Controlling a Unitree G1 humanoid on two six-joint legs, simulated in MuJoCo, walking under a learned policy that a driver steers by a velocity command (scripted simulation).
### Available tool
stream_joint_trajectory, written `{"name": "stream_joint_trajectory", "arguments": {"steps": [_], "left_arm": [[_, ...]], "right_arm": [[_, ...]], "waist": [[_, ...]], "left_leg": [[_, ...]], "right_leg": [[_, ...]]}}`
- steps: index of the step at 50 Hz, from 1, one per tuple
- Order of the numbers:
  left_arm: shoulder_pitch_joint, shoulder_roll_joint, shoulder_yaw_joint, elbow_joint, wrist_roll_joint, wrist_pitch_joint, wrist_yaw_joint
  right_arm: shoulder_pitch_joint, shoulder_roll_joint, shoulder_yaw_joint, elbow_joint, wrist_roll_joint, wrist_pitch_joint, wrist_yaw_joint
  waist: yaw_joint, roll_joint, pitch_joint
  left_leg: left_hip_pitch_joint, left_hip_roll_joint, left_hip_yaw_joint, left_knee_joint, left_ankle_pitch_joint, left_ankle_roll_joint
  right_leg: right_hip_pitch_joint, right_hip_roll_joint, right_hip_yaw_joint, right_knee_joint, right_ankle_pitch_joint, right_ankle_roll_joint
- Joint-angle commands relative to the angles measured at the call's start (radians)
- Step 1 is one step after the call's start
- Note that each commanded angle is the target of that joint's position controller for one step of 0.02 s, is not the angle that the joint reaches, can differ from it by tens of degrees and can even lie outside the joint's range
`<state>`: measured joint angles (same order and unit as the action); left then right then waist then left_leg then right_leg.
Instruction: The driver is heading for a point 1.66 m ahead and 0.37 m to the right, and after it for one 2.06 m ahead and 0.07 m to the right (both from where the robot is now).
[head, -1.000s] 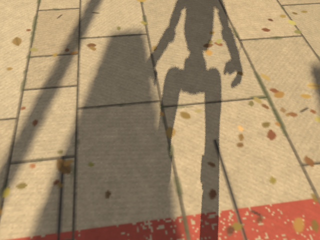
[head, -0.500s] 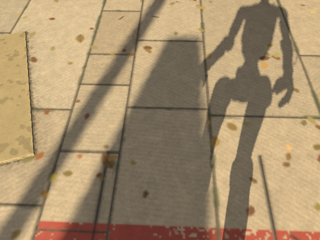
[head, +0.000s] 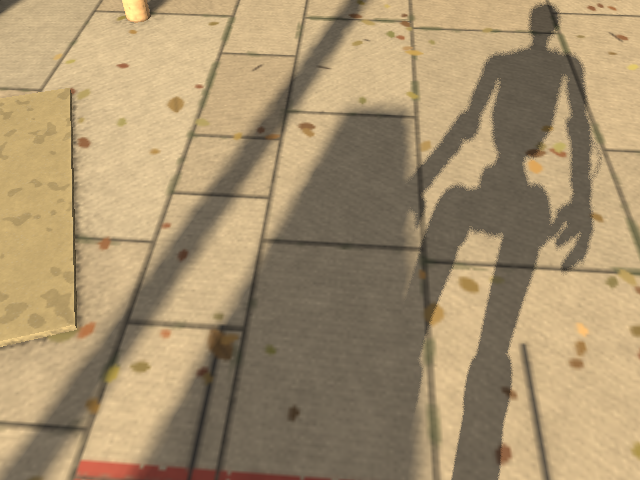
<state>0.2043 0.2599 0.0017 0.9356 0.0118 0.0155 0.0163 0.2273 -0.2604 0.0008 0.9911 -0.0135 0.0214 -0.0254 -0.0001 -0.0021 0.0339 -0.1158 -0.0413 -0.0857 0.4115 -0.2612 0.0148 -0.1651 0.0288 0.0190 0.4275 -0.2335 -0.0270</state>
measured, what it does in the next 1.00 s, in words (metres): walks ahead: left foot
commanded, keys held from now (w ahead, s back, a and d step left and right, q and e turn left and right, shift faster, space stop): w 0.16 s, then no key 0.84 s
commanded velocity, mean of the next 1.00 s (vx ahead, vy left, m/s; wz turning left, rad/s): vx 0.10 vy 0.00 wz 0.01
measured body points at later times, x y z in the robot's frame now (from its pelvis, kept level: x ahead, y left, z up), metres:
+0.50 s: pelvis +0.10 -0.02 +0.00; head +0.13 -0.03 +0.45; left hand +0.08 +0.21 -0.15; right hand +0.18 -0.26 -0.15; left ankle +0.14 +0.09 -0.72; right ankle +0.03 -0.10 -0.74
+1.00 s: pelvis +0.14 -0.01 -0.01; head +0.16 -0.01 +0.44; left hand +0.12 +0.22 -0.16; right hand +0.15 -0.24 -0.17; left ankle +0.17 +0.08 -0.74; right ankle +0.03 -0.10 -0.74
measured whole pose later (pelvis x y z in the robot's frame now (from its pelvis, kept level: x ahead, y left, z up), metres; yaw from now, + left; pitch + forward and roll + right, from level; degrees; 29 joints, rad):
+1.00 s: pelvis +0.14 -0.01 -0.01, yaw -1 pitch -2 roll +1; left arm 0.32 0.17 -0.02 1.14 0.01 0.00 0.06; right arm 0.23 -0.17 0.00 1.15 -0.01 0.00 -0.05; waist 0.00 -0.02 0.05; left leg -0.21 -0.06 0.05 0.45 -0.21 0.06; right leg 0.04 0.01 0.00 0.37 -0.38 -0.03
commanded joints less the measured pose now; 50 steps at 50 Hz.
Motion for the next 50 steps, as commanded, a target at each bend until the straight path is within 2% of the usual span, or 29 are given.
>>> {"name": "stream_joint_trajectory", "arguments": {"steps": [1, 3, 4, 5, 6, 8, 9, 10, 11, 12, 13, 14, 15, 16, 18, 21, 25, 27, 28, 29, 30, 31, 32, 33, 34, 35, 37, 39, 50], "left_arm": [[0.006, 0.127, 0.034, -0.023, 0.01, 0.002, -0.005], [-0.02, 0.106, 0.031, -0.036, 0.012, -0.005, -0.013], [-0.044, 0.088, 0.028, -0.048, 0.014, -0.015, -0.016], [-0.063, 0.067, 0.024, -0.059, 0.018, -0.027, -0.021], [-0.072, 0.069, 0.023, -0.067, 0.023, -0.038, -0.023], [-0.059, 0.09, 0.03, -0.072, 0.018, -0.058, -0.029], [-0.012, 0.071, 0.026, -0.059, 0.014, -0.066, -0.03], [0.069, 0.052, 0.025, -0.027, 0.008, -0.073, -0.024], [0.164, 0.067, 0.033, 0.014, 0.007, -0.079, -0.012], [0.259, 0.156, 0.054, 0.039, 0.014, -0.085, 0.002], [0.355, 0.246, 0.078, 0.072, 0.003, -0.075, 0.002], [0.317, 0.169, 0.059, 0.071, 0.006, -0.072, 0.001], [0.266, 0.12, 0.045, 0.053, 0.007, -0.077, 0.0], [0.215, 0.097, 0.037, 0.04, 0.011, -0.08, 0.002], [0.163, 0.062, 0.02, 0.038, 0.012, -0.082, 0.008], [0.17, 0.039, -0.002, 0.064, 0.01, -0.076, 0.017], [0.193, 0.042, -0.011, 0.094, 0.005, -0.061, 0.024], [0.174, 0.041, -0.013, 0.102, -0.007, -0.057, 0.021], [0.189, 0.042, -0.013, 0.101, -0.004, -0.062, 0.018], [0.247, 0.033, -0.011, 0.105, -0.003, -0.061, 0.017], [0.324, -0.017, -0.019, 0.145, -0.008, -0.042, 0.024], [0.306, -0.005, -0.015, 0.156, 0.0, -0.027, 0.033], [0.287, 0.002, -0.011, 0.158, 0.009, -0.022, 0.034], [0.265, 0.008, -0.008, 0.164, 0.01, -0.02, 0.032], [0.246, 0.012, -0.006, 0.167, 0.005, -0.019, 0.03], [0.243, 0.002, -0.007, 0.17, 0.002, -0.019, 0.029], [0.243, -0.009, -0.011, 0.181, 0.0, -0.022, 0.032], [0.237, -0.009, -0.01, 0.19, 0.0, -0.021, 0.036], [0.226, -0.026, -0.016, 0.218, 0.002, -0.012, 0.042]], "right_arm": [[0.029, -0.139, -0.032, -0.015, -0.009, -0.001, 0.001], [0.063, -0.142, -0.036, -0.009, -0.008, -0.006, 0.003], [0.101, -0.149, -0.041, 0.003, -0.006, -0.012, 0.002], [0.135, -0.173, -0.052, 0.017, -0.007, -0.019, 0.002], [0.135, -0.187, -0.061, 0.021, -0.008, -0.024, 0.003], [0.109, -0.18, -0.066, 0.012, -0.009, -0.036, 0.01], [0.077, -0.17, -0.065, 0.01, -0.005, -0.039, 0.011], [0.041, -0.145, -0.06, 0.006, 0.001, -0.04, 0.01], [0.023, -0.11, -0.052, -0.002, 0.001, -0.046, 0.007], [-0.011, -0.052, -0.036, -0.03, 0.005, -0.054, 0.009], [0.009, -0.06, -0.036, -0.046, -0.008, -0.058, 0.007], [0.013, -0.108, -0.049, -0.029, -0.018, -0.054, 0.002], [0.04, -0.073, -0.042, -0.007, -0.014, -0.052, 0.003], [0.051, -0.047, -0.035, 0.005, -0.006, -0.052, 0.007], [0.033, -0.042, -0.032, 0.007, -0.008, -0.044, 0.017], [0.0, -0.011, -0.02, 0.007, 0.002, -0.029, 0.018], [-0.027, -0.008, -0.011, 0.015, 0.011, -0.019, -0.004], [0.006, -0.006, -0.008, 0.031, 0.004, -0.025, -0.009], [0.037, -0.053, -0.017, 0.041, -0.004, -0.034, -0.013], [0.073, -0.111, -0.029, 0.05, -0.008, -0.041, -0.013], [0.07, -0.085, -0.021, 0.066, 0.003, -0.036, -0.012], [0.036, -0.045, -0.013, 0.06, 0.006, -0.03, -0.01], [-0.021, -0.033, -0.011, 0.049, 0.004, -0.026, -0.009], [-0.044, -0.022, -0.011, 0.045, 0.001, -0.023, -0.01], [-0.032, -0.016, -0.011, 0.053, 0.003, -0.024, -0.015], [-0.018, -0.017, -0.013, 0.065, 0.008, -0.025, -0.019], [0.001, -0.019, -0.017, 0.08, 0.014, -0.029, -0.021], [0.007, -0.012, -0.017, 0.091, 0.013, -0.03, -0.022], [0.051, 0.012, -0.014, 0.145, 0.007, -0.021, -0.024]], "waist": [[-0.002, 0.021, 0.062], [-0.023, 0.051, 0.128], [-0.04, 0.089, 0.126], [-0.051, 0.15, 0.113], [-0.05, 0.171, 0.118], [-0.03, 0.142, 0.098], [0.005, 0.144, 0.108], [0.05, 0.131, 0.103], [0.083, 0.084, 0.075], [0.11, -0.097, 0.033], [0.12, -0.25, 0.009], [0.076, -0.111, 0.044], [0.044, -0.049, 0.043], [0.015, -0.039, 0.027], [-0.007, -0.082, 0.012], [-0.012, -0.113, -0.006], [0.008, -0.142, -0.023], [-0.028, -0.096, -0.017], [-0.032, -0.047, -0.043], [-0.006, 0.032, -0.078], [0.006, 0.11, -0.102], [0.008, 0.116, -0.064], [0.022, 0.1, -0.012], [0.017, 0.069, 0.013], [0.008, 0.049, 0.027], [0.008, 0.042, 0.013], [0.006, 0.015, -0.018], [0.005, -0.004, -0.024], [0.004, -0.016, 0.025]], "left_leg": [[-0.143, 0.062, -0.108, -0.075, -0.396, 0.088], [-0.151, 0.108, -0.203, -0.111, -0.511, 0.135], [-0.095, 0.155, -0.28, -0.157, -0.524, 0.163], [-0.029, 0.225, -0.377, -0.225, -0.525, 0.198], [-0.007, 0.281, -0.429, -0.261, -0.487, 0.225], [-0.029, 0.282, -0.398, -0.26, -0.41, 0.226], [-0.08, 0.256, -0.338, -0.22, -0.305, 0.207], [-0.156, 0.201, -0.251, -0.154, -0.145, 0.168], [-0.239, 0.142, -0.167, -0.046, -0.004, 0.122], [-0.349, 0.026, -0.019, 0.18, -0.005, 0.061], [-0.461, -0.049, 0.083, 0.382, -0.252, 0.032], [-0.49, -0.004, 0.051, 0.532, -0.312, 0.035], [-0.466, 0.02, 0.036, 0.592, -0.272, 0.033], [-0.433, 0.043, 0.038, 0.593, -0.222, 0.029], [-0.366, 0.053, 0.067, 0.534, -0.141, 0.012], [-0.278, 0.027, 0.108, 0.372, -0.071, -0.004], [-0.15, 0.008, 0.141, 0.177, 0.03, 0.016], [-0.007, 0.03, 0.124, 0.013, 0.221, 0.037], [0.109, 0.102, 0.041, 0.0, 0.42, 0.05], [0.201, 0.209, -0.053, 0.057, 0.7, 0.092], [0.19, 0.275, -0.104, 0.082, 0.778, 0.174], [0.121, 0.275, -0.133, 0.054, 0.692, 0.177], [0.057, 0.231, -0.104, 0.043, 0.594, 0.151], [0.031, 0.183, -0.065, 0.046, 0.541, 0.123], [0.017, 0.154, -0.036, 0.043, 0.522, 0.102], [0.024, 0.139, -0.022, 0.041, 0.51, 0.089], [0.051, 0.134, -0.017, 0.044, 0.532, 0.086], [0.06, 0.136, -0.018, 0.04, 0.532, 0.089], [0.011, 0.123, -0.016, -0.006, 0.391, 0.071]], "right_leg": [[-0.078, -0.048, 0.098, -0.039, -0.392, -0.068], [-0.189, -0.036, 0.108, 0.02, -0.431, -0.079], [-0.243, -0.017, 0.076, 0.082, -0.362, -0.069], [-0.286, 0.011, 0.004, 0.169, -0.237, -0.053], [-0.306, 0.001, -0.037, 0.209, -0.164, -0.049], [-0.257, -0.019, -0.032, 0.206, -0.192, -0.06], [-0.171, -0.015, -0.048, 0.119, -0.17, -0.068], [-0.017, 0.009, -0.065, 0.013, -0.106, -0.073], [0.151, -0.009, -0.008, -0.046, -0.043, -0.071], [0.264, -0.175, 0.246, -0.157, -0.094, -0.11], [0.324, -0.369, 0.495, -0.206, 0.165, -0.203], [0.299, -0.397, 0.458, -0.151, 0.413, -0.236], [0.264, -0.368, 0.358, -0.123, 0.61, -0.236], [0.243, -0.327, 0.27, -0.124, 0.703, -0.211], [0.202, -0.253, 0.144, -0.127, 0.818, -0.167], [0.167, -0.201, 0.053, -0.094, 0.923, -0.141], [0.12, -0.199, 0.054, -0.04, 0.886, -0.125], [0.038, -0.193, 0.06, -0.005, 0.729, -0.086], [-0.026, -0.169, 0.06, 0.017, 0.557, -0.053], [-0.086, -0.119, 0.039, 0.038, 0.24, -0.037], [-0.074, -0.079, 0.016, 0.035, -0.043, -0.03], [-0.047, -0.066, 0.012, 0.001, -0.124, -0.027], [-0.027, -0.067, 0.025, -0.046, -0.078, -0.027], [-0.009, -0.074, 0.039, -0.076, 0.005, -0.025], [0.007, -0.087, 0.044, -0.082, 0.094, -0.025], [0.031, -0.098, 0.045, -0.082, 0.155, -0.024], [0.066, -0.112, 0.04, -0.078, 0.239, -0.018], [0.077, -0.114, 0.037, -0.082, 0.238, -0.015], [0.065, -0.124, 0.039, -0.107, 0.157, -0.022]]}}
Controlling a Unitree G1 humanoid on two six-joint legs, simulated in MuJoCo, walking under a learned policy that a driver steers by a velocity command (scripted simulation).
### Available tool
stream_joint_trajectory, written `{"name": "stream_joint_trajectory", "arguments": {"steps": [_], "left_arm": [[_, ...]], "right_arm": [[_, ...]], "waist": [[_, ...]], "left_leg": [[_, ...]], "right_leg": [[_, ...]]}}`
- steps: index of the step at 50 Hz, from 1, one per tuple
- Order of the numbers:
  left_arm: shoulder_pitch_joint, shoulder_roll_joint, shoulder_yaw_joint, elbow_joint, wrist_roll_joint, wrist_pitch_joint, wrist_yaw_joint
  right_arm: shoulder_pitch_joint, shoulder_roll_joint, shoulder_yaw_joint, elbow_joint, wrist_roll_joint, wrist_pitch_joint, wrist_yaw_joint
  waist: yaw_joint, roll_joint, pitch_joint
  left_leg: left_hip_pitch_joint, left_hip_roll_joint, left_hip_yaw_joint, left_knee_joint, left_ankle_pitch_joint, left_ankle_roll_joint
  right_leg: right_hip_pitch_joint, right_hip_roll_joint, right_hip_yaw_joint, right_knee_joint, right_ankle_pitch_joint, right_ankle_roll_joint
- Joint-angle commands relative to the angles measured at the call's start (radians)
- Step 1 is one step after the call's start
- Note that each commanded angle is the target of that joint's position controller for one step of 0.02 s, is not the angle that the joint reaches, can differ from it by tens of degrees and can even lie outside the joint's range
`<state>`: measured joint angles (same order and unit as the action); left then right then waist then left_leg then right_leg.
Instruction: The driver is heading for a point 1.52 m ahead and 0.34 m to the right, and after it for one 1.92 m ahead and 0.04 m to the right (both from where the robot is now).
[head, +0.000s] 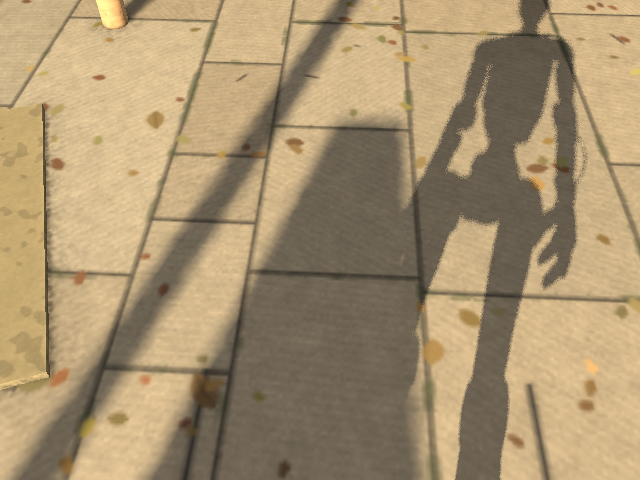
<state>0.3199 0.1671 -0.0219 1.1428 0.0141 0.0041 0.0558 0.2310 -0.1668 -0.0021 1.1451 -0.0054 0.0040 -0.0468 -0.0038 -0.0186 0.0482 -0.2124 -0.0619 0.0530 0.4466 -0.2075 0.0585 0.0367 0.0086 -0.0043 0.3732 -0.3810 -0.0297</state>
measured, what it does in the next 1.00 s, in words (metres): walks ahead: left foot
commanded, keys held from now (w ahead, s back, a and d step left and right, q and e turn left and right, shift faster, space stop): no key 0.56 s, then w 0.44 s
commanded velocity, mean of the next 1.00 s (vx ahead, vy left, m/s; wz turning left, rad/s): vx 0.12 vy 0.00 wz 0.00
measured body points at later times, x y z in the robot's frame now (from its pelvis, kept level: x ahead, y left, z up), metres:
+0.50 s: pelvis -0.02 -0.01 +0.00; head -0.01 -0.01 +0.45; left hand -0.08 +0.20 -0.16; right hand -0.04 -0.22 -0.16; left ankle +0.02 +0.09 -0.74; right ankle -0.11 -0.10 -0.74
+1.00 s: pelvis +0.10 +0.04 -0.01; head +0.12 +0.06 +0.44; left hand +0.02 +0.27 -0.16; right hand +0.14 -0.21 -0.15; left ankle +0.12 +0.11 -0.74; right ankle -0.04 -0.08 -0.65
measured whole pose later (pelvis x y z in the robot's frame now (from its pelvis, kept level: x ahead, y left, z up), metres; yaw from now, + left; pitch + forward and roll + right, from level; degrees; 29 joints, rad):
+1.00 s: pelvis +0.10 +0.04 -0.01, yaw -1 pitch -1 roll +0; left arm 0.45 0.18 0.03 1.12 0.03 -0.06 0.00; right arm 0.26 -0.19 -0.06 1.02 -0.02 -0.07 0.00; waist 0.01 -0.04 0.05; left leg -0.28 -0.04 0.11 0.57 -0.29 0.09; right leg -0.26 -0.02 0.00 1.12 -0.38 -0.08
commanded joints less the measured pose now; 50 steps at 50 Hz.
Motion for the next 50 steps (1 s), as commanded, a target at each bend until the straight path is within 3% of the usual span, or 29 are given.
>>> {"name": "stream_joint_trajectory", "arguments": {"steps": [1, 28, 29, 31, 33, 34, 35, 37, 41, 42, 43, 44, 45, 46, 47, 48, 49, 50], "left_arm": [[0.111, 0.065, 0.007, 0.012, 0.0, -0.001, 0.003], [0.189, 0.002, -0.003, 0.029, 0.001, -0.022, 0.002], [0.205, 0.0, -0.003, 0.032, 0.003, -0.023, 0.001], [0.229, 0.033, 0.013, 0.032, 0.007, -0.02, -0.001], [0.256, 0.075, 0.033, 0.026, 0.001, -0.016, -0.004], [0.263, 0.084, 0.04, 0.025, 0.0, -0.019, -0.004], [0.276, 0.082, 0.044, 0.026, 0.004, -0.025, -0.005], [0.308, 0.088, 0.053, 0.032, 0.018, -0.042, -0.009], [0.296, 0.11, 0.065, 0.022, 0.02, -0.068, -0.015], [0.271, 0.117, 0.067, 0.014, 0.017, -0.071, -0.017], [0.213, 0.122, 0.067, -0.002, 0.009, -0.075, -0.021], [0.193, 0.122, 0.064, -0.008, 0.005, -0.082, -0.028], [0.185, 0.114, 0.059, -0.018, 0.004, -0.092, -0.036], [0.212, 0.031, 0.039, -0.065, -0.01, -0.095, -0.046], [0.157, 0.066, 0.055, -0.082, 0.013, -0.093, -0.054], [0.106, 0.056, 0.056, -0.11, 0.015, -0.088, -0.061], [0.064, 0.047, 0.053, -0.12, 0.016, -0.092, -0.067], [0.07, 0.035, 0.057, -0.12, 0.012, -0.091, -0.069]], "right_arm": [[0.052, -0.08, -0.011, -0.005, -0.001, -0.003, -0.002], [0.128, -0.027, -0.001, 0.04, 0.001, 0.001, 0.003], [0.132, -0.023, 0.001, 0.042, 0.0, 0.001, 0.004], [0.11, -0.033, -0.005, 0.026, -0.003, 0.005, 0.008], [0.051, -0.03, -0.011, -0.013, -0.015, 0.0, 0.021], [0.017, -0.018, -0.009, -0.04, -0.026, -0.007, 0.028], [-0.015, -0.016, -0.01, -0.066, -0.031, -0.017, 0.033], [-0.06, -0.037, -0.02, -0.111, -0.03, -0.039, 0.043], [-0.102, -0.055, -0.039, -0.178, -0.01, -0.071, 0.06], [-0.07, -0.049, -0.042, -0.179, -0.004, -0.072, 0.064], [0.027, -0.035, -0.046, -0.155, 0.003, -0.074, 0.064], [0.178, -0.047, -0.062, -0.098, 0.009, -0.075, 0.06], [0.341, -0.106, -0.087, -0.053, 0.001, -0.078, 0.049], [0.477, -0.226, -0.113, -0.049, -0.019, -0.078, 0.04], [0.431, -0.193, -0.101, -0.038, -0.011, -0.061, 0.043], [0.288, -0.18, -0.092, -0.075, -0.013, -0.057, 0.042], [0.194, -0.142, -0.08, -0.105, -0.01, -0.064, 0.046], [0.148, -0.12, -0.069, -0.115, -0.01, -0.073, 0.048]], "waist": [[0.007, 0.001, 0.015], [-0.006, -0.001, 0.064], [-0.001, -0.001, 0.047], [0.012, -0.038, 0.081], [0.043, -0.117, 0.174], [0.053, -0.13, 0.228], [0.062, -0.124, 0.259], [0.068, -0.09, 0.266], [0.049, -0.078, 0.2], [0.024, -0.084, 0.179], [-0.039, -0.078, 0.145], [-0.104, -0.037, 0.077], [-0.172, 0.037, -0.019], [-0.189, 0.272, -0.133], [-0.148, 0.221, -0.11], [-0.076, 0.123, 0.009], [-0.052, 0.036, 0.068], [-0.012, 0.019, 0.086]], "left_leg": [[0.106, 0.143, -0.155, -0.045, 0.325, 0.026], [0.063, 0.138, -0.151, -0.071, 0.161, 0.003], [0.064, 0.128, -0.146, -0.07, 0.09, 0.004], [-0.004, 0.079, -0.104, 0.0, -0.092, 0.011], [-0.197, 0.016, -0.013, 0.156, -0.222, 0.01], [-0.284, 0.03, 0.018, 0.223, -0.221, 0.009], [-0.35, 0.062, 0.022, 0.285, -0.214, 0.01], [-0.481, 0.097, 0.009, 0.361, -0.236, 0.012], [-0.434, 0.087, 0.034, 0.292, -0.199, 0.019], [-0.334, 0.067, 0.052, 0.25, -0.161, 0.027], [-0.131, 0.028, 0.082, 0.168, -0.095, 0.039], [0.113, -0.025, 0.102, 0.108, -0.04, 0.05], [0.344, 0.049, -0.009, 0.061, -0.078, 0.078], [0.472, 0.371, -0.526, -0.163, -0.358, 0.177], [0.367, 0.438, -0.766, -0.297, -0.399, 0.22], [0.25, 0.438, -0.658, -0.28, -0.452, 0.21], [0.142, 0.401, -0.537, -0.295, -0.35, 0.192], [0.077, 0.351, -0.434, -0.308, -0.241, 0.162]], "right_leg": [[-0.141, -0.105, 0.063, -0.055, 0.296, -0.02], [-0.217, -0.109, 0.085, -0.086, 0.22, -0.033], [-0.211, -0.103, 0.087, -0.102, 0.13, -0.039], [-0.228, -0.107, 0.128, -0.136, -0.122, -0.074], [-0.219, -0.198, 0.265, -0.223, -0.363, -0.147], [-0.208, -0.261, 0.321, -0.256, -0.389, -0.183], [-0.189, -0.303, 0.355, -0.27, -0.347, -0.21], [-0.076, -0.326, 0.358, -0.255, -0.161, -0.236], [0.003, -0.292, 0.247, -0.174, 0.217, -0.207], [-0.047, -0.274, 0.207, -0.143, 0.287, -0.188], [-0.156, -0.234, 0.138, -0.072, 0.406, -0.156], [-0.252, -0.18, 0.075, 0.079, 0.564, -0.127], [-0.381, -0.115, -0.005, 0.317, 0.568, -0.09], [-0.578, 0.024, -0.1, 0.71, 0.153, -0.031], [-0.647, 0.037, 0.026, 0.895, -0.104, -0.053], [-0.7, -0.033, 0.047, 0.958, -0.034, -0.073], [-0.69, -0.072, 0.048, 0.919, 0.055, -0.079], [-0.645, -0.094, 0.043, 0.861, 0.098, -0.078]]}}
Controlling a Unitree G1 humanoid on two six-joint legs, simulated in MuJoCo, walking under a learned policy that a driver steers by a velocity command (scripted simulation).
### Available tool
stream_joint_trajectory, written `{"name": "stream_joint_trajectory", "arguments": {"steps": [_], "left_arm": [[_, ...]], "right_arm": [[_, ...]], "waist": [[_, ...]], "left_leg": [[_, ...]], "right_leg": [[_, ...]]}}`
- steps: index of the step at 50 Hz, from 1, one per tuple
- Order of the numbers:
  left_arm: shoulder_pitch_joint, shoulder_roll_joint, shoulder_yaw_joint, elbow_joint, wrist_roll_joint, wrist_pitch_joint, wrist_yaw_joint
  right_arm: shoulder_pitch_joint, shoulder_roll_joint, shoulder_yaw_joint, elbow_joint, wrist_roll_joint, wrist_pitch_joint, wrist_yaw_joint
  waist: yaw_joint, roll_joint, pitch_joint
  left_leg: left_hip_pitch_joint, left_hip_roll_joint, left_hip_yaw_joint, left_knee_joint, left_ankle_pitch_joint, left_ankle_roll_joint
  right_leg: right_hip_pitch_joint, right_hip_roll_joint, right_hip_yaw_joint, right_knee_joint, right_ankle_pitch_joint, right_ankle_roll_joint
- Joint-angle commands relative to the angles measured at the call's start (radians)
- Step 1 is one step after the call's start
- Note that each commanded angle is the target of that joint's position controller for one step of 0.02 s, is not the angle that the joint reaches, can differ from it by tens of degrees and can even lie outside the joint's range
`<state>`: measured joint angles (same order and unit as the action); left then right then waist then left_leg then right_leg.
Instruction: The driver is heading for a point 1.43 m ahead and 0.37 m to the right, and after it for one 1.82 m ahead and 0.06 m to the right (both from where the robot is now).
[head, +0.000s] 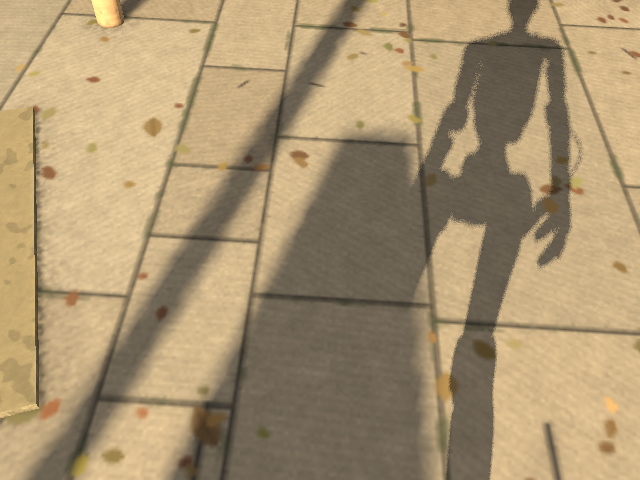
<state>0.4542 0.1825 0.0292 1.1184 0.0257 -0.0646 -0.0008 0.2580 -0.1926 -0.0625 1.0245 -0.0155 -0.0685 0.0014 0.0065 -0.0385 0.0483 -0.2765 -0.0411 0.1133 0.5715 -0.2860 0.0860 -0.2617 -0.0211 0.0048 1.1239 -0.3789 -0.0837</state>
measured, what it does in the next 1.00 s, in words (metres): walks ahead: right foot, then left foot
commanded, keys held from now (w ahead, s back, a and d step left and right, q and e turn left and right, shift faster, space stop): w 0.94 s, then w+e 0.06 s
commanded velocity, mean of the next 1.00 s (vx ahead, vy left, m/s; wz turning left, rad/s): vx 0.48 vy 0.00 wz -0.01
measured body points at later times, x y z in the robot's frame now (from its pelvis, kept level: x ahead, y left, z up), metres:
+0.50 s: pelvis +0.27 -0.02 -0.01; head +0.31 -0.03 +0.44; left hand +0.39 +0.22 -0.14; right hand +0.21 -0.25 -0.16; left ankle +0.09 +0.08 -0.64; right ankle +0.36 -0.08 -0.73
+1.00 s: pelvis +0.55 +0.02 -0.01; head +0.59 +0.03 +0.44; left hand +0.46 +0.24 -0.16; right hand +0.74 -0.20 -0.12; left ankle +0.66 +0.10 -0.73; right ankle +0.37 -0.08 -0.70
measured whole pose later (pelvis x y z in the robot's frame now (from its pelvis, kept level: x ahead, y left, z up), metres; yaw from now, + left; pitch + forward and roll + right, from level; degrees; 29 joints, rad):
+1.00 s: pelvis +0.55 +0.02 -0.01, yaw +1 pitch +1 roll -1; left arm 0.47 0.17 0.04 1.09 0.01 -0.09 0.01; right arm 0.02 -0.17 -0.04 0.87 -0.05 -0.09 0.01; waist 0.05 0.00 0.07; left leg -0.45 0.00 0.11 0.54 -0.09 0.10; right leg 0.01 0.02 -0.07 0.61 -0.48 -0.06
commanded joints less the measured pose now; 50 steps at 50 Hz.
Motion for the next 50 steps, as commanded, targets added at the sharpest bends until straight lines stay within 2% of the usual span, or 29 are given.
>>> {"name": "stream_joint_trajectory", "arguments": {"steps": [1, 3, 6, 8, 11, 15, 17, 18, 19, 20, 21, 22, 23, 24, 25, 26, 27, 28, 30, 33, 38, 41, 43, 45, 46, 47, 48, 49, 50], "left_arm": [[-0.039, 0.016, 0.008, -0.092, 0.009, -0.013, -0.014], [-0.023, 0.014, 0.014, -0.091, 0.011, 0.008, -0.02], [-0.143, 0.034, 0.023, -0.137, 0.008, 0.025, -0.027], [-0.256, 0.036, 0.024, -0.178, 0.006, 0.026, -0.031], [-0.402, 0.018, 0.017, -0.232, -0.002, 0.021, -0.035], [-0.491, 0.026, 0.017, -0.271, -0.006, 0.016, -0.034], [-0.47, 0.041, 0.025, -0.274, -0.006, 0.009, -0.027], [-0.42, 0.053, 0.032, -0.262, -0.005, 0.004, -0.021], [-0.323, 0.072, 0.044, -0.232, -0.005, -0.002, -0.014], [-0.169, 0.089, 0.057, -0.18, -0.003, -0.011, -0.006], [-0.013, 0.141, 0.077, -0.138, 0.018, -0.019, 0.004], [0.095, 0.254, 0.106, -0.132, 0.043, -0.018, 0.006], [0.025, 0.226, 0.101, -0.132, 0.007, -0.003, -0.007], [-0.104, 0.182, 0.085, -0.15, -0.01, -0.003, -0.01], [-0.173, 0.115, 0.067, -0.162, -0.012, -0.011, -0.015], [-0.193, 0.079, 0.055, -0.155, -0.009, -0.02, -0.013], [-0.183, 0.045, 0.043, -0.138, -0.011, -0.026, -0.007], [-0.16, 0.037, 0.037, -0.124, -0.01, -0.034, -0.003], [-0.105, 0.066, 0.039, -0.103, -0.011, -0.047, 0.0], [-0.054, 0.093, 0.039, -0.093, -0.011, -0.05, 0.0], [0.035, 0.09, 0.029, -0.078, -0.014, -0.049, 0.001], [0.088, 0.095, 0.028, -0.06, -0.01, -0.047, 0.007], [0.101, 0.102, 0.03, -0.051, -0.003, -0.044, 0.013], [0.081, 0.115, 0.034, -0.049, 0.002, -0.042, 0.02], [0.061, 0.124, 0.036, -0.051, 0.003, -0.041, 0.022], [0.047, 0.135, 0.039, -0.051, 0.004, -0.038, 0.023], [0.033, 0.129, 0.037, -0.054, -0.002, -0.033, 0.02], [0.027, 0.095, 0.025, -0.084, -0.015, -0.033, 0.015], [0.153, -0.009, 0.006, -0.098, -0.059, -0.028, 0.007]], "right_arm": [[0.112, -0.063, 0.005, 0.009, 0.0, -0.01, -0.002], [0.154, -0.051, 0.016, 0.026, -0.001, -0.026, -0.008], [0.22, -0.07, 0.021, 0.044, -0.001, -0.036, -0.013], [0.251, -0.063, 0.028, 0.048, 0.0, -0.038, -0.013], [0.277, -0.056, 0.035, 0.05, 0.001, -0.041, -0.015], [0.311, -0.072, 0.031, 0.062, -0.001, -0.045, -0.023], [0.292, -0.085, 0.027, 0.062, -0.006, -0.046, -0.027], [0.278, -0.096, 0.024, 0.06, -0.009, -0.046, -0.03], [0.267, -0.11, 0.019, 0.061, -0.013, -0.042, -0.031], [0.251, -0.119, 0.017, 0.058, -0.009, -0.036, -0.029], [0.25, -0.104, 0.022, 0.043, -0.001, -0.036, -0.024], [0.355, 0.014, 0.044, 0.014, 0.04, -0.033, -0.009], [0.32, -0.063, 0.02, 0.018, 0.024, -0.03, -0.007], [0.208, -0.084, 0.011, -0.022, 0.011, -0.029, -0.006], [0.146, -0.079, 0.012, -0.039, 0.004, -0.035, -0.002], [0.135, -0.06, 0.01, -0.037, -0.003, -0.029, 0.0], [0.156, -0.04, 0.012, -0.033, -0.018, -0.014, 0.004], [0.174, -0.019, 0.014, -0.026, -0.024, -0.001, 0.01], [0.149, -0.015, 0.012, -0.04, -0.026, 0.017, 0.017], [0.008, -0.037, 0.009, -0.094, -0.024, 0.028, 0.024], [-0.197, -0.026, 0.02, -0.163, -0.009, 0.024, 0.028], [-0.275, -0.031, 0.022, -0.19, -0.006, 0.019, 0.027], [-0.306, -0.041, 0.019, -0.207, -0.007, 0.013, 0.026], [-0.289, -0.052, 0.012, -0.211, -0.008, 0.004, 0.023], [-0.239, -0.061, 0.006, -0.198, -0.008, 0.0, 0.019], [-0.137, -0.076, -0.005, -0.165, -0.01, -0.007, 0.012], [0.03, -0.097, -0.019, -0.108, -0.018, -0.017, 0.003], [0.207, -0.172, -0.042, -0.074, -0.045, -0.027, -0.008], [0.249, -0.265, -0.063, -0.071, -0.054, -0.025, -0.003]], "waist": [[0.008, 0.054, 0.082], [0.025, 0.075, 0.065], [0.019, 0.086, 0.086], [-0.002, 0.09, 0.102], [-0.028, 0.104, 0.112], [-0.043, 0.116, 0.11], [-0.019, 0.115, 0.087], [0.006, 0.122, 0.053], [0.047, 0.127, -0.003], [0.11, 0.111, -0.081], [0.165, 0.079, -0.172], [0.131, -0.132, -0.33], [0.111, -0.062, -0.343], [0.062, -0.025, -0.164], [0.043, 0.028, -0.075], [0.009, 0.038, -0.026], [-0.022, 0.025, -0.004], [-0.036, 0.015, -0.003], [-0.047, 0.008, 0.007], [-0.03, -0.001, 0.045], [0.024, -0.019, 0.063], [0.051, -0.027, 0.068], [0.053, -0.031, 0.075], [0.03, -0.034, 0.066], [0.002, -0.04, 0.04], [-0.041, -0.041, -0.013], [-0.11, -0.007, -0.098], [-0.167, 0.068, -0.221], [-0.109, 0.296, -0.34]], "left_leg": [[0.101, 0.293, -0.412, -0.439, -0.06, 0.113], [0.108, 0.257, -0.313, -0.439, 0.108, 0.108], [0.16, 0.243, -0.243, -0.46, 0.235, 0.115], [0.187, 0.234, -0.212, -0.466, 0.311, 0.117], [0.204, 0.216, -0.163, -0.461, 0.429, 0.112], [0.297, 0.242, -0.144, -0.432, 0.561, 0.109], [0.355, 0.255, -0.127, -0.362, 0.744, 0.099], [0.377, 0.257, -0.115, -0.287, 0.893, 0.089], [0.391, 0.252, -0.105, -0.164, 1.006, 0.078], [0.358, 0.226, -0.083, 0.019, 0.997, 0.062], [0.182, 0.191, -0.067, 0.261, 0.757, 0.05], [-0.171, 0.028, -0.017, 0.701, 0.115, 0.003], [-0.297, -0.024, -0.145, 0.842, -0.185, 0.015], [-0.366, 0.048, -0.165, 0.832, -0.098, 0.025], [-0.347, 0.086, -0.164, 0.767, -0.025, 0.027], [-0.301, 0.114, -0.163, 0.704, 0.004, 0.026], [-0.245, 0.131, -0.16, 0.654, 0.012, 0.014], [-0.212, 0.135, -0.153, 0.623, 0.017, 0.005], [-0.236, 0.139, -0.13, 0.578, 0.04, -0.012], [-0.347, 0.161, -0.102, 0.461, 0.142, -0.039], [-0.364, 0.138, -0.051, 0.178, 0.285, -0.058], [-0.367, 0.114, -0.032, 0.081, 0.291, -0.043], [-0.372, 0.104, -0.033, 0.037, 0.251, -0.022], [-0.315, 0.081, -0.026, -0.009, 0.179, 0.007], [-0.232, 0.053, -0.014, -0.03, 0.14, 0.024], [-0.11, 0.019, -0.003, -0.058, 0.12, 0.043], [0.104, 0.007, -0.003, -0.121, 0.17, 0.065], [0.378, 0.202, -0.207, -0.13, 0.103, 0.111], [0.621, 0.5, -0.689, -0.24, 0.044, 0.239]], "right_leg": [[-0.299, -0.077, 0.028, 0.063, 0.108, -0.013], [-0.282, -0.068, -0.002, 0.026, 0.136, 0.003], [-0.387, -0.072, -0.036, -0.06, 0.203, 0.023], [-0.439, -0.071, -0.056, -0.155, 0.256, 0.037], [-0.407, -0.045, -0.09, -0.35, 0.332, 0.045], [-0.348, -0.013, -0.113, -0.504, 0.35, 0.013], [-0.287, 0.013, -0.121, -0.546, 0.301, -0.021], [-0.218, 0.039, -0.129, -0.555, 0.259, -0.04], [-0.115, 0.069, -0.133, -0.572, 0.223, -0.059], [0.057, 0.091, -0.142, -0.643, 0.255, -0.078], [0.303, -0.023, -0.024, -0.659, 0.2, -0.113], [0.611, -0.36, 0.478, -0.71, 0.086, -0.261], [0.565, -0.388, 0.709, -0.862, 0.014, -0.289], [0.406, -0.351, 0.538, -0.888, -0.054, -0.245], [0.263, -0.312, 0.423, -0.931, 0.02, -0.212], [0.167, -0.266, 0.328, -0.954, 0.107, -0.174], [0.092, -0.226, 0.249, -0.97, 0.183, -0.145], [0.064, -0.207, 0.203, -0.976, 0.24, -0.135], [0.059, -0.188, 0.146, -0.987, 0.347, -0.139], [0.091, -0.171, 0.099, -1.023, 0.371, -0.138], [0.18, -0.144, 0.034, -1.017, 0.504, -0.115], [0.278, -0.166, 0.026, -0.992, 0.566, -0.118], [0.348, -0.193, 0.029, -0.961, 0.625, -0.12], [0.388, -0.209, 0.017, -0.901, 0.758, -0.108], [0.389, -0.207, 0.003, -0.836, 0.894, -0.096], [0.385, -0.196, -0.01, -0.717, 1.003, -0.083], [0.312, -0.155, -0.032, -0.526, 0.971, -0.064], [0.098, -0.105, -0.054, -0.244, 0.653, -0.046], [-0.254, 0.083, -0.092, 0.125, -0.106, -0.006]]}}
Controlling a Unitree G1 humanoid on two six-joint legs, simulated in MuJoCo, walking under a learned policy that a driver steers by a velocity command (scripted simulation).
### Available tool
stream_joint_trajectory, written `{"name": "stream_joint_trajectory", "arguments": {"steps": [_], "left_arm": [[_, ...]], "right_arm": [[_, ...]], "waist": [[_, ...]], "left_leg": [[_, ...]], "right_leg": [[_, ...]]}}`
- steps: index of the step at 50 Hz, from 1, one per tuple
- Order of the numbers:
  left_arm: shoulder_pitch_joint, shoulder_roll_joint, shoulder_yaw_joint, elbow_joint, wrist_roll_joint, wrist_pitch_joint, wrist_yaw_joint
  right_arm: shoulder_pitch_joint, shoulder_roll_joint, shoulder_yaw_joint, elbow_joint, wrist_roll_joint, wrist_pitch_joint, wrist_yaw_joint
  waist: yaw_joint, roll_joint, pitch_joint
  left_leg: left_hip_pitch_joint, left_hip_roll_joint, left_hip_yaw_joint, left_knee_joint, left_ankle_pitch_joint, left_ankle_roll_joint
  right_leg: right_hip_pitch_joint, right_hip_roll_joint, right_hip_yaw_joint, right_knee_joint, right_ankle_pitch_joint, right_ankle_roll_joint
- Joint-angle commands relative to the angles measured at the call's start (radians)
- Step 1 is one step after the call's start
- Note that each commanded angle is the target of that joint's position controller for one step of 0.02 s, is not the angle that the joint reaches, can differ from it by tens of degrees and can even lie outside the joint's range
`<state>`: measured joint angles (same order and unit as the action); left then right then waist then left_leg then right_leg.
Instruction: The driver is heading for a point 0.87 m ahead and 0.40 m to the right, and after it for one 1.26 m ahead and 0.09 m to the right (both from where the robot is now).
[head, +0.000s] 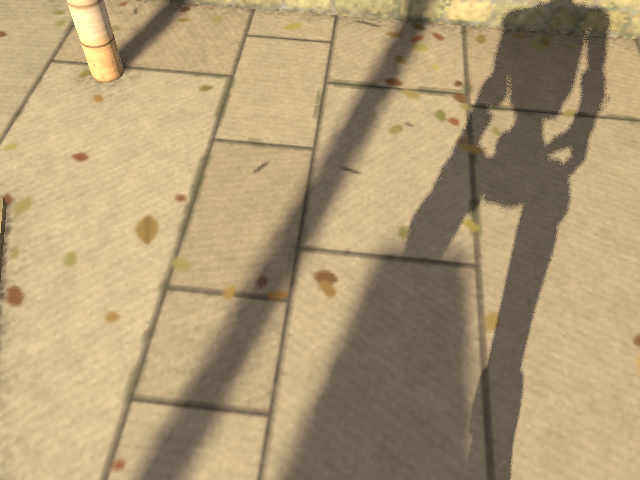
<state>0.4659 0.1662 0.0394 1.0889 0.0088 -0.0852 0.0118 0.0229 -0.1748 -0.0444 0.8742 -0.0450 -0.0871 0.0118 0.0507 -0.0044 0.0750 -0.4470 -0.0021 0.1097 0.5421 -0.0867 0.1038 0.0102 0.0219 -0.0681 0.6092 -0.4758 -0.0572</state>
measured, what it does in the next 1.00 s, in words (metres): walks ahead, turning right: right foot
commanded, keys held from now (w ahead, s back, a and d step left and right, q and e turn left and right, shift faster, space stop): w+e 1.00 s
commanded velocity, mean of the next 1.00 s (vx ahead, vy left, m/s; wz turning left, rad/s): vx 0.50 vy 0.00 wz -0.49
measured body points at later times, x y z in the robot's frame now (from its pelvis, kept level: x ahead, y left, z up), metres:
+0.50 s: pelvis +0.25 -0.01 +0.01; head +0.29 -0.02 +0.45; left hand +0.48 +0.15 -0.11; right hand +0.13 -0.23 -0.14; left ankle +0.11 +0.08 -0.72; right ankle +0.36 -0.11 -0.70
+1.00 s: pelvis +0.50 -0.11 +0.02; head +0.53 -0.14 +0.46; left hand +0.60 +0.16 -0.10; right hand +0.58 -0.41 -0.09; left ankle +0.72 -0.06 -0.67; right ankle +0.36 -0.10 -0.72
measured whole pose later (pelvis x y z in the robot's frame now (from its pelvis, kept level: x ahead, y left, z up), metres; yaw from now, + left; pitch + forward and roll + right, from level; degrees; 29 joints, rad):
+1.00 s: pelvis +0.50 -0.11 +0.02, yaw -32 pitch +2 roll +0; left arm 0.46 0.25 0.07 0.91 0.01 -0.05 0.01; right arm 0.01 -0.24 -0.03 0.74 -0.04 -0.02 0.03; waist 0.10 0.04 0.04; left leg -0.66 0.06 -0.02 0.71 -0.05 -0.03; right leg 0.03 0.15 0.18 0.26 -0.31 -0.13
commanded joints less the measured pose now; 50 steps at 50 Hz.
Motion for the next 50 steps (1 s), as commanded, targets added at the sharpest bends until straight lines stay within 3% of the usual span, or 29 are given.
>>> {"name": "stream_joint_trajectory", "arguments": {"steps": [1, 2, 3, 5, 6, 9, 11, 16, 20, 23, 25, 26, 27, 28, 29, 30, 31, 32, 34, 37, 40, 47, 50], "left_arm": [[0.076, 0.116, 0.025, -0.058, -0.016, 0.001, 0.0], [-0.013, 0.117, 0.029, -0.086, -0.011, -0.001, -0.004], [-0.052, 0.094, 0.026, -0.092, -0.007, -0.002, -0.007], [-0.045, 0.068, 0.03, -0.087, 0.017, 0.024, -0.018], [-0.045, 0.057, 0.032, -0.09, 0.021, 0.037, -0.025], [-0.11, 0.044, 0.035, -0.121, 0.022, 0.061, -0.037], [-0.186, 0.048, 0.034, -0.151, 0.02, 0.068, -0.044], [-0.365, 0.039, 0.019, -0.222, 0.016, 0.063, -0.059], [-0.47, 0.041, 0.011, -0.275, 0.022, 0.061, -0.064], [-0.435, 0.065, 0.021, -0.278, 0.025, 0.062, -0.061], [-0.314, 0.095, 0.038, -0.249, 0.028, 0.062, -0.054], [-0.219, 0.12, 0.052, -0.222, 0.031, 0.056, -0.049], [-0.085, 0.17, 0.075, -0.185, 0.042, 0.048, -0.038], [-0.082, 0.272, 0.1, -0.189, 0.045, 0.045, -0.028], [-0.072, 0.323, 0.109, -0.209, 0.021, 0.059, -0.031], [-0.112, 0.287, 0.099, -0.202, 0.009, 0.066, -0.023], [-0.155, 0.238, 0.086, -0.205, 0.001, 0.062, -0.018], [-0.202, 0.201, 0.075, -0.211, 0.003, 0.054, -0.015], [-0.223, 0.172, 0.06, -0.218, -0.009, 0.032, -0.007], [-0.158, 0.21, 0.065, -0.208, -0.016, 0.011, -0.009], [-0.078, 0.221, 0.065, -0.206, -0.013, 0.015, -0.011], [0.039, 0.23, 0.062, -0.21, -0.003, 0.022, -0.002], [0.05, 0.246, 0.064, -0.218, 0.006, 0.023, 0.007]], "right_arm": [[0.405, -0.234, -0.074, 0.064, 0.011, 0.009, -0.006], [0.293, -0.17, -0.053, 0.047, 0.018, 0.007, -0.003], [0.243, -0.117, -0.039, 0.044, 0.016, -0.002, 0.0], [0.24, -0.064, -0.022, 0.064, 0.021, -0.015, -0.012], [0.265, -0.061, -0.019, 0.074, 0.023, -0.022, -0.017], [0.32, -0.096, -0.025, 0.088, 0.033, -0.039, -0.024], [0.354, -0.098, -0.024, 0.094, 0.03, -0.039, -0.026], [0.412, -0.096, -0.017, 0.109, 0.028, -0.037, -0.035], [0.477, -0.119, -0.021, 0.133, 0.026, -0.027, -0.048], [0.464, -0.15, -0.029, 0.135, 0.022, -0.013, -0.058], [0.438, -0.181, -0.04, 0.123, 0.019, 0.002, -0.06], [0.429, -0.195, -0.044, 0.113, 0.02, 0.01, -0.054], [0.398, -0.201, -0.046, 0.091, 0.026, 0.013, -0.044], [0.413, -0.089, -0.026, 0.039, 0.029, 0.012, -0.032], [0.344, -0.127, -0.034, -0.036, 0.039, 0.001, -0.018], [0.242, -0.148, -0.034, -0.057, 0.033, -0.012, -0.012], [0.236, -0.148, -0.031, -0.062, 0.04, -0.025, -0.01], [0.258, -0.145, -0.033, -0.043, 0.035, -0.023, -0.014], [0.294, -0.129, -0.03, -0.038, 0.0, 0.016, -0.011], [0.243, -0.117, -0.027, -0.069, -0.005, 0.051, 0.001], [0.108, -0.13, -0.025, -0.123, -0.001, 0.06, 0.004], [-0.117, -0.138, -0.006, -0.218, 0.008, 0.051, 0.015], [-0.167, -0.15, 0.002, -0.257, 0.016, 0.037, 0.018]], "waist": [[-0.14, 0.092, -0.318], [-0.103, 0.056, -0.17], [-0.083, 0.023, -0.094], [-0.039, 0.061, -0.048], [-0.032, 0.07, -0.048], [-0.02, 0.064, -0.029], [-0.029, 0.068, -0.009], [-0.06, 0.069, 0.032], [-0.087, 0.071, 0.046], [-0.051, 0.1, 0.006], [0.003, 0.121, -0.066], [0.041, 0.114, -0.122], [0.115, 0.052, -0.189], [0.061, -0.13, -0.253], [0.058, -0.154, -0.31], [0.048, -0.033, -0.164], [0.013, 0.01, -0.089], [-0.037, 0.069, -0.049], [-0.082, 0.044, -0.065], [-0.079, 0.012, -0.069], [-0.03, -0.028, -0.045], [0.045, -0.062, -0.027], [0.051, -0.078, -0.018]], "left_leg": [[0.692, 0.423, -0.713, -0.269, -0.235, 0.192], [0.54, 0.39, -0.548, -0.297, -0.236, 0.151], [0.424, 0.347, -0.433, -0.339, -0.15, 0.115], [0.311, 0.276, -0.269, -0.376, -0.047, 0.053], [0.298, 0.268, -0.229, -0.381, 0.006, 0.045], [0.317, 0.255, -0.123, -0.393, 0.132, 0.027], [0.334, 0.246, -0.069, -0.403, 0.161, 0.015], [0.379, 0.222, 0.048, -0.396, 0.286, -0.002], [0.495, 0.259, 0.102, -0.36, 0.417, 0.003], [0.567, 0.276, 0.152, -0.226, 0.767, -0.002], [0.583, 0.284, 0.167, -0.016, 0.93, 0.007], [0.543, 0.285, 0.166, 0.155, 0.87, 0.006], [0.39, 0.26, 0.175, 0.42, 0.647, -0.023], [0.031, 0.134, 0.154, 0.75, -0.199, -0.064], [-0.234, -0.038, -0.052, 0.962, -0.457, -0.093], [-0.345, 0.049, -0.134, 0.924, -0.344, -0.083], [-0.31, 0.081, -0.132, 0.835, -0.258, -0.081], [-0.243, 0.11, -0.134, 0.745, -0.224, -0.087], [-0.134, 0.13, -0.139, 0.654, -0.214, -0.116], [-0.151, 0.124, -0.111, 0.564, -0.171, -0.15], [-0.241, 0.117, -0.1, 0.451, -0.067, -0.164], [-0.32, 0.056, -0.108, 0.203, 0.045, -0.149], [-0.267, 0.026, -0.112, 0.094, 0.037, -0.121]], "right_leg": [[-0.592, -0.003, 0.122, 0.717, 0.004, -0.05], [-0.614, -0.046, 0.129, 0.692, 0.097, -0.053], [-0.589, -0.082, 0.127, 0.64, 0.161, -0.052], [-0.523, -0.112, 0.12, 0.574, 0.203, -0.04], [-0.51, -0.111, 0.115, 0.565, 0.214, -0.036], [-0.592, -0.119, 0.093, 0.54, 0.284, -0.024], [-0.663, -0.127, 0.08, 0.5, 0.355, -0.016], [-0.681, -0.106, 0.011, 0.237, 0.486, -0.008], [-0.657, -0.078, -0.064, 0.08, 0.452, -0.04], [-0.555, -0.014, -0.111, 0.039, 0.333, -0.095], [-0.424, 0.048, -0.128, 0.017, 0.231, -0.141], [-0.301, 0.075, -0.115, -0.037, 0.213, -0.166], [-0.088, 0.038, -0.018, -0.142, 0.222, -0.206], [0.167, -0.251, 0.389, -0.161, 0.218, -0.298], [0.27, -0.375, 0.841, -0.328, 0.2, -0.423], [0.185, -0.355, 0.673, -0.359, 0.23, -0.377], [0.063, -0.321, 0.565, -0.374, 0.328, -0.332], [-0.034, -0.264, 0.469, -0.382, 0.458, -0.281], [-0.124, -0.187, 0.353, -0.385, 0.617, -0.245], [-0.147, -0.139, 0.307, -0.386, 0.726, -0.228], [-0.113, -0.123, 0.325, -0.397, 0.718, -0.187], [0.049, -0.13, 0.391, -0.348, 0.757, -0.172], [0.085, -0.15, 0.43, -0.306, 0.818, -0.168]]}}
